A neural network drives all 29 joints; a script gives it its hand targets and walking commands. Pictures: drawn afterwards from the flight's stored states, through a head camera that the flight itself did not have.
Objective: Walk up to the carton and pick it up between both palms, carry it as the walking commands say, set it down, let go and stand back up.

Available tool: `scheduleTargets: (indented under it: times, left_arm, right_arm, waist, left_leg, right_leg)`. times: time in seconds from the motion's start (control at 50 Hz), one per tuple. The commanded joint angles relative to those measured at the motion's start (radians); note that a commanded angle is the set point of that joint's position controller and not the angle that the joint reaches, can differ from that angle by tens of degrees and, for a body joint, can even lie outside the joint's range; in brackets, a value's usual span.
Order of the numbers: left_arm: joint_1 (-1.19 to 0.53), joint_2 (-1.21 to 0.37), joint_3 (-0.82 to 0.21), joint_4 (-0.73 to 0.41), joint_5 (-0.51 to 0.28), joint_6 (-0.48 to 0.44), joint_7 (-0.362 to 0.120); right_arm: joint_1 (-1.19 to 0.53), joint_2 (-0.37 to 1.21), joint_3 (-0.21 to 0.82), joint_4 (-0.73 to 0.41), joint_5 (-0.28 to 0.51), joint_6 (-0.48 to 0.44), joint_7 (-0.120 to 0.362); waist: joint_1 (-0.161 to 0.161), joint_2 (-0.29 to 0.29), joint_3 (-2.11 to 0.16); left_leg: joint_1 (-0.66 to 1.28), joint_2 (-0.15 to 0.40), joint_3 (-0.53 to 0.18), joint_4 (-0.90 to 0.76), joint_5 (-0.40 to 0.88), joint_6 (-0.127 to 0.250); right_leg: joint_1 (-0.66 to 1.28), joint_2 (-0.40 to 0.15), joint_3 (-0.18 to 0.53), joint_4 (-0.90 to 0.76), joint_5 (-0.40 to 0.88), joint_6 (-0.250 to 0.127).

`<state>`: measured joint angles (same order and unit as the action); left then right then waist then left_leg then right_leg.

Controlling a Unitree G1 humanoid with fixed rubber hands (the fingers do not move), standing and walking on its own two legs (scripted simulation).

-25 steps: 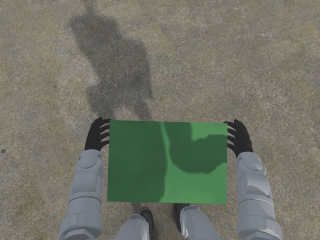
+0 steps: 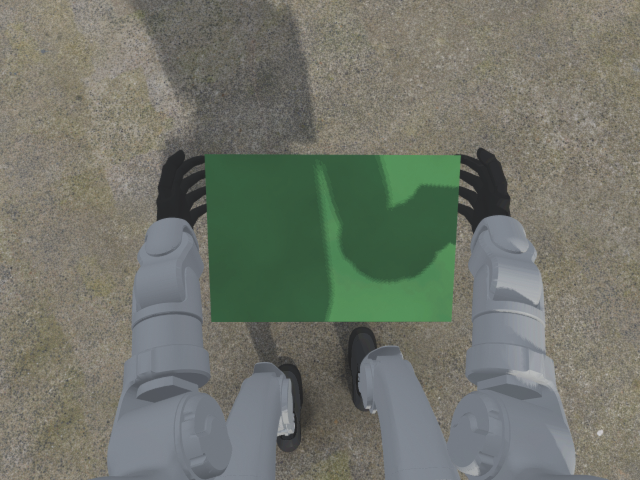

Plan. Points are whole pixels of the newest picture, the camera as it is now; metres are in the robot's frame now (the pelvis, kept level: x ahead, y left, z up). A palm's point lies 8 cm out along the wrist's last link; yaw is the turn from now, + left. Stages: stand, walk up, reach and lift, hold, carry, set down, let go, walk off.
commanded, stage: set down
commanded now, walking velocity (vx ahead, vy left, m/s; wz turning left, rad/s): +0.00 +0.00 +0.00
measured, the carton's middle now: (328, 229) +0.42 -0.02 -0.19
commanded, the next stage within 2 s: none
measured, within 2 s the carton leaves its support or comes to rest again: neither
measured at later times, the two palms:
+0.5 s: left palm (213, 219) +0.44 +0.15 -0.17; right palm (470, 215) +0.43 -0.23 -0.17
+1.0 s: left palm (228, 216) +0.47 +0.15 -0.26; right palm (449, 213) +0.46 -0.23 -0.26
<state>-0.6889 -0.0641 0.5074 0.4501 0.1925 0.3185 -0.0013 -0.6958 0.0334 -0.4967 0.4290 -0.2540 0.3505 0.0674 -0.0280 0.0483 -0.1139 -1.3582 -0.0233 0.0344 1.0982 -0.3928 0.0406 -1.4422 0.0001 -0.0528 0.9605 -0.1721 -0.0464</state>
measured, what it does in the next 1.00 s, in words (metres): lowers itself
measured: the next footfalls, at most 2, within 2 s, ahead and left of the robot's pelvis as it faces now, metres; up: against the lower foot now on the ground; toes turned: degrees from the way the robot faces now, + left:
none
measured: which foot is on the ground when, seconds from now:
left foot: down 0.00-1.00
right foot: down 0.00-1.00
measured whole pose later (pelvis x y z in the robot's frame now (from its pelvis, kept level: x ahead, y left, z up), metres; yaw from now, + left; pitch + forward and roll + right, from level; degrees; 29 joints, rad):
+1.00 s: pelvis -0.03 +0.00 -0.14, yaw +1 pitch +53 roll +1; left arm -1.00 0.04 0.47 0.51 0.19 0.35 0.04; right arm -1.03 -0.11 -0.50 0.55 -0.17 0.37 -0.01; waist -0.03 0.04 -0.15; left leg -2.03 -0.02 0.03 1.62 -0.52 0.03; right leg -2.13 0.00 -0.05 1.47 -0.27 -0.06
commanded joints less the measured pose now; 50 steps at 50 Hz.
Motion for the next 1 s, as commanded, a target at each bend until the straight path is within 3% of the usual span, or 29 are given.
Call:
scheduleTargets:
  times: [0.0, 0.02, 0.04, 0.08, 0.12, 0.14, 0.18, 0.28, 0.32, 0.34, 0.38, 0.48, 0.5, 0.58, 0.6, 0.62, 0.64, 0.66, 0.68, 0.7, 0.74, 0.76, 0.78, 0.8, 0.84, 0.86, 0.92, 0.94, 0.98]
  left_arm:
    - [-0.624, -0.737, -0.603, 0.053, -0.129, -0.004, -0.397]
    - [-0.626, -0.714, -0.601, 0.037, -0.123, -0.008, -0.393]
    - [-0.634, -0.741, -0.614, 0.045, -0.129, -0.006, -0.39]
    - [-0.657, -0.733, -0.624, 0.039, -0.151, -0.012, -0.384]
    - [-0.677, -0.743, -0.646, 0.036, -0.16, -0.008, -0.378]
    - [-0.688, -0.737, -0.645, 0.016, -0.159, -0.012, -0.368]
    - [-0.67, -0.744, -0.67, -0.003, -0.167, -0.016, -0.354]
    - [-0.711, -0.732, -0.694, -0.012, -0.187, -0.018, -0.326]
    - [-0.721, -0.714, -0.676, -0.005, -0.175, -0.024, -0.315]
    - [-0.715, -0.75, -0.686, 0.006, -0.189, -0.019, -0.318]
    - [-0.74, -0.696, -0.682, -0.008, -0.176, -0.028, -0.304]
    - [-0.799, -0.696, -0.702, -0.007, -0.215, -0.027, -0.306]
    - [-0.805, -0.686, -0.688, -0.004, -0.215, -0.027, -0.308]
    - [-0.812, -0.67, -0.664, 0.054, -0.211, -0.018, -0.318]
    - [-0.833, -0.643, -0.667, 0.042, -0.213, -0.019, -0.319]
    - [-0.818, -0.636, -0.646, 0.074, -0.205, -0.017, -0.323]
    - [-0.853, -0.66, -0.658, 0.054, -0.224, -0.019, -0.325]
    - [-0.868, -0.625, -0.63, 0.077, -0.218, -0.014, -0.33]
    - [-0.851, -0.623, -0.619, 0.089, -0.217, -0.01, -0.333]
    - [-0.853, -0.614, -0.615, 0.137, -0.212, 0.0, -0.338]
    - [-0.898, -0.629, -0.613, 0.106, -0.231, -0.001, -0.345]
    - [-0.915, -0.627, -0.618, 0.118, -0.23, 0.002, -0.341]
    - [-0.896, -0.617, -0.598, 0.125, -0.225, 0.001, -0.342]
    - [-0.906, -0.605, -0.592, 0.129, -0.222, -0.001, -0.341]
    - [-0.944, -0.614, -0.587, 0.132, -0.227, 0.001, -0.34]
    - [-0.938, -0.618, -0.594, 0.126, -0.231, 0.0, -0.338]
    - [-0.954, -0.615, -0.599, 0.144, -0.234, 0.007, -0.334]
    - [-0.997, -0.649, -0.632, 0.102, -0.259, 0.004, -0.328]
    - [-1.024, -0.627, -0.658, 0.055, -0.266, -0.005, -0.318]
  right_arm:
    - [-0.517, 0.75, 0.574, 0.067, 0.148, 0.001, 0.321]
    - [-0.534, 0.771, 0.584, 0.073, 0.169, 0.001, 0.327]
    - [-0.535, 0.754, 0.572, 0.058, 0.164, -0.005, 0.323]
    - [-0.566, 0.746, 0.601, 0.04, 0.175, -0.007, 0.319]
    - [-0.592, 0.727, 0.61, 0.017, 0.189, -0.01, 0.32]
    - [-0.56, 0.732, 0.589, 0.075, 0.18, -0.002, 0.322]
    - [-0.551, 0.721, 0.586, 0.074, 0.19, -0.008, 0.329]
    - [-0.56, 0.678, 0.571, 0.105, 0.202, -0.013, 0.333]
    - [-0.608, 0.675, 0.568, 0.113, 0.212, -0.02, 0.34]
    - [-0.606, 0.674, 0.581, 0.09, 0.212, -0.018, 0.336]
    - [-0.628, 0.67, 0.564, 0.117, 0.217, -0.024, 0.34]
    - [-0.673, 0.655, 0.583, 0.096, 0.232, -0.024, 0.32]
    - [-0.717, 0.668, 0.609, 0.07, 0.244, -0.027, 0.319]
    - [-0.728, 0.66, 0.606, 0.106, 0.241, -0.015, 0.301]
    - [-0.753, 0.658, 0.611, 0.082, 0.257, -0.021, 0.297]
    - [-0.742, 0.669, 0.61, 0.105, 0.245, -0.01, 0.293]
    - [-0.776, 0.684, 0.618, 0.075, 0.254, -0.012, 0.291]
    - [-0.813, 0.673, 0.617, 0.094, 0.26, -0.006, 0.289]
    - [-0.799, 0.673, 0.611, 0.115, 0.252, 0.004, 0.289]
    - [-0.798, 0.649, 0.591, 0.139, 0.247, 0.006, 0.285]
    - [-0.836, 0.659, 0.601, 0.114, 0.249, 0.009, 0.279]
    - [-0.825, 0.648, 0.578, 0.152, 0.252, 0.012, 0.278]
    - [-0.855, 0.65, 0.586, 0.15, 0.253, 0.011, 0.279]
    - [-0.849, 0.65, 0.578, 0.17, 0.257, 0.012, 0.279]
    - [-0.888, 0.64, 0.567, 0.15, 0.263, 0.007, 0.276]
    - [-0.905, 0.633, 0.575, 0.14, 0.261, 0.002, 0.276]
    - [-0.914, 0.602, 0.557, 0.169, 0.267, 0.005, 0.278]
    - [-0.931, 0.626, 0.577, 0.15, 0.272, 0.002, 0.278]
    - [-0.936, 0.597, 0.578, 0.138, 0.287, -0.009, 0.285]
  waist:
    - [-0.036, -0.026, -0.943]
    - [0.003, -0.019, -0.936]
    - [-0.03, 0.001, -0.947]
    - [-0.026, -0.045, -0.979]
    - [-0.032, -0.029, -1.0]
    - [-0.032, -0.015, -0.992]
    - [-0.033, 0.008, -1.032]
    - [-0.055, 0.028, -1.063]
    - [-0.033, 0.003, -1.046]
    - [-0.058, 0.009, -1.088]
    - [-0.037, 0.007, -1.07]
    - [-0.06, -0.009, -1.129]
    - [-0.035, -0.045, -1.143]
    - [-0.039, -0.045, -1.104]
    - [-0.019, -0.034, -1.131]
    - [-0.02, -0.07, -1.098]
    - [-0.021, -0.065, -1.151]
    - [0.0, -0.083, -1.118]
    - [-0.014, -0.106, -1.099]
    - [-0.014, -0.072, -1.074]
    - [-0.014, -0.099, -1.119]
    - [-0.019, -0.064, -1.07]
    - [0.001, -0.077, -1.097]
    - [-0.003, -0.097, -1.051]
    - [-0.002, -0.057, -1.088]
    - [-0.008, -0.084, -1.107]
    - [-0.023, -0.046, -1.088]
    - [-0.041, -0.079, -1.13]
    - [-0.031, -0.024, -1.153]
  left_leg:
    - [-0.025, -0.095, -0.07, -0.064, 0.08, -0.014]
    - [-0.023, -0.097, -0.06, -0.062, 0.117, -0.012]
    - [-0.046, -0.1, -0.064, -0.052, 0.096, -0.015]
    - [-0.078, -0.102, -0.062, -0.022, 0.093, -0.01]
    - [-0.065, -0.105, -0.063, 0.006, 0.095, -0.012]
    - [-0.089, -0.1, -0.058, 0.008, 0.107, -0.019]
    - [-0.035, -0.095, -0.07, 0.012, 0.196, -0.026]
    - [-0.037, -0.091, -0.067, 0.063, 0.227, -0.039]
    - [-0.06, -0.094, -0.07, 0.087, 0.217, -0.034]
    - [-0.074, -0.098, -0.065, 0.1, 0.209, -0.036]
    - [-0.07, -0.089, -0.074, 0.109, 0.228, -0.032]
    - [-0.158, -0.101, -0.054, 0.171, 0.177, -0.029]
    - [-0.195, -0.101, -0.046, 0.186, 0.165, -0.023]
    - [-0.318, -0.107, -0.02, 0.235, 0.095, -0.019]
    - [-0.335, -0.105, -0.017, 0.247, 0.098, -0.017]
    - [-0.369, -0.104, -0.017, 0.253, 0.063, -0.009]
    - [-0.37, -0.107, -0.014, 0.257, 0.071, -0.009]
    - [-0.417, -0.108, -0.012, 0.271, 0.021, -0.005]
    - [-0.455, -0.105, -0.006, 0.285, 0.014, -0.006]
    - [-0.449, -0.103, -0.003, 0.288, -0.004, -0.007]
    - [-0.47, -0.104, -0.007, 0.311, 0.002, -0.009]
    - [-0.456, -0.101, -0.006, 0.304, -0.003, -0.01]
    - [-0.463, -0.102, -0.002, 0.317, 0.007, -0.01]
    - [-0.496, -0.102, -0.003, 0.327, -0.005, -0.008]
    - [-0.481, -0.103, 0.005, 0.349, -0.009, -0.012]
    - [-0.476, -0.103, 0.003, 0.354, 0.0, -0.009]
    - [-0.486, -0.1, -0.001, 0.378, 0.01, -0.017]
    - [-0.444, -0.1, -0.018, 0.374, 0.021, -0.012]
    - [-0.395, -0.096, -0.01, 0.392, 0.085, -0.024]
  right_leg:
    - [0.729, 0.079, 0.132, 0.151, 0.11, 0.012]
    - [0.702, 0.078, 0.127, 0.155, 0.143, 0.02]
    - [0.701, 0.084, 0.133, 0.165, 0.131, 0.011]
    - [0.687, 0.089, 0.127, 0.193, 0.139, 0.017]
    - [0.632, 0.094, 0.114, 0.214, 0.124, 0.017]
    - [0.618, 0.095, 0.115, 0.226, 0.142, 0.014]
    - [0.57, 0.098, 0.101, 0.246, 0.19, 0.012]
    - [0.454, 0.103, 0.091, 0.284, 0.185, 0.01]
    - [0.392, 0.106, 0.092, 0.309, 0.162, 0.015]
    - [0.426, 0.103, 0.089, 0.315, 0.172, 0.013]
    - [0.353, 0.103, 0.087, 0.338, 0.159, 0.017]
    - [0.389, 0.102, 0.094, 0.382, 0.169, 0.021]
    - [0.408, 0.098, 0.101, 0.388, 0.177, 0.026]
    - [0.403, 0.094, 0.109, 0.422, 0.149, 0.029]
    - [0.41, 0.089, 0.121, 0.439, 0.162, 0.03]
    - [0.412, 0.088, 0.116, 0.444, 0.142, 0.038]
    - [0.44, 0.085, 0.121, 0.452, 0.15, 0.036]
    - [0.439, 0.085, 0.132, 0.457, 0.113, 0.04]
    - [0.436, 0.081, 0.13, 0.465, 0.106, 0.043]
    - [0.376, 0.08, 0.125, 0.473, 0.059, 0.041]
    - [0.41, 0.075, 0.134, 0.483, 0.061, 0.04]
    - [0.337, 0.08, 0.116, 0.496, 0.046, 0.039]
    - [0.342, 0.077, 0.116, 0.505, 0.039, 0.043]
    - [0.305, 0.079, 0.111, 0.513, 0.048, 0.044]
    - [0.3, 0.076, 0.124, 0.531, 0.013, 0.036]
    - [0.284, 0.078, 0.104, 0.543, 0.025, 0.04]
    - [0.24, 0.07, 0.103, 0.572, 0.046, 0.035]
    - [0.23, 0.077, 0.074, 0.587, 0.061, 0.037]
    - [0.178, 0.07, 0.072, 0.61, 0.106, 0.03]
